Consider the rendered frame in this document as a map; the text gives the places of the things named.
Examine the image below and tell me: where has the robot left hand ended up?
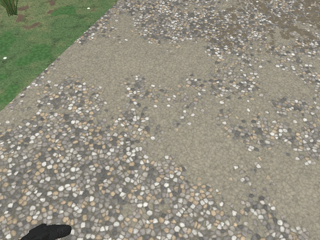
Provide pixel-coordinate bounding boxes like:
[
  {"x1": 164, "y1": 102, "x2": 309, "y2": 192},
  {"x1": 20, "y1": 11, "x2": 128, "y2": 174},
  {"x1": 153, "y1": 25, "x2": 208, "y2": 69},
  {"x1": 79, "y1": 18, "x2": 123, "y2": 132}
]
[{"x1": 18, "y1": 223, "x2": 72, "y2": 240}]

